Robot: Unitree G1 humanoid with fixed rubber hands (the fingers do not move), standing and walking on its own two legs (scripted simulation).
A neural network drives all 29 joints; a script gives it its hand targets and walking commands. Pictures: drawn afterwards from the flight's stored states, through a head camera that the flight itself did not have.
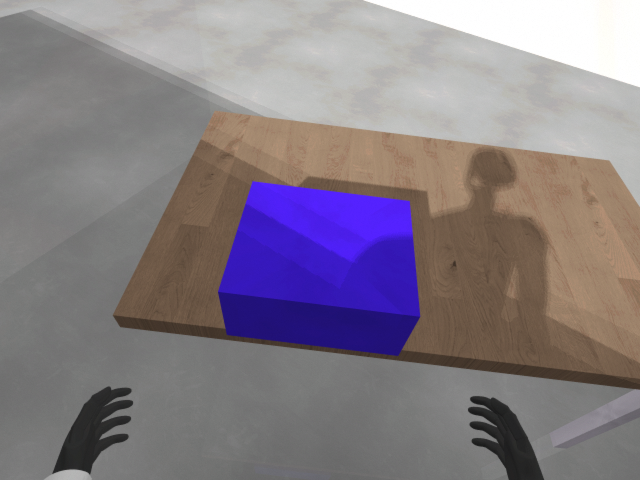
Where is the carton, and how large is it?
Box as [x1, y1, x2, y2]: [218, 181, 419, 355]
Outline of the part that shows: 253,181 218,290 227,334 397,355 419,317 409,201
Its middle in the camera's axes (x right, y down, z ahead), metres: +0.00 +0.05 +0.74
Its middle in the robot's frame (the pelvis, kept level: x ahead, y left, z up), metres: +0.52 -0.02 -0.12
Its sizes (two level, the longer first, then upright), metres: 0.317 0.264 0.144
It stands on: a table, 0.58 m high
